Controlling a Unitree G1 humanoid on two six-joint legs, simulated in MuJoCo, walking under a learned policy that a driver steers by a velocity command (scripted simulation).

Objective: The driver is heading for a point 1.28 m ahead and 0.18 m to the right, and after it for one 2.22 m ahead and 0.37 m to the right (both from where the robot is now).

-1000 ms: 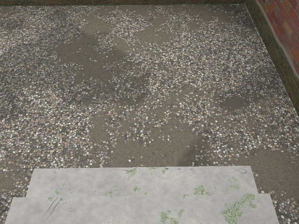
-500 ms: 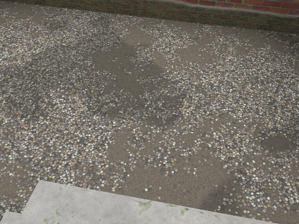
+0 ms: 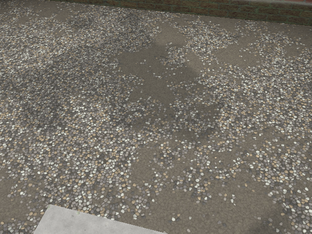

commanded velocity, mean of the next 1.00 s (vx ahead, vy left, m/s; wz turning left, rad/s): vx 0.50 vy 0.00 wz -0.14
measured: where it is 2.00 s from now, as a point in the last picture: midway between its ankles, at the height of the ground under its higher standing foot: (191, 168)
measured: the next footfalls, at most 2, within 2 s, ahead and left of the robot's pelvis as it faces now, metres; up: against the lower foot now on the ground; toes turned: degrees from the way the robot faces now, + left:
left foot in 0.16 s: +0.25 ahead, +0.15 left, -0.17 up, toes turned -1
right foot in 0.72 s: +0.54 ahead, -0.08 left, -0.34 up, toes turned +0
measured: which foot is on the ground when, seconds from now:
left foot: up 0.00-0.14, down 0.16-0.74, up 0.76-1.00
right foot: down 0.00-0.16, up 0.18-0.70, down 0.72-1.00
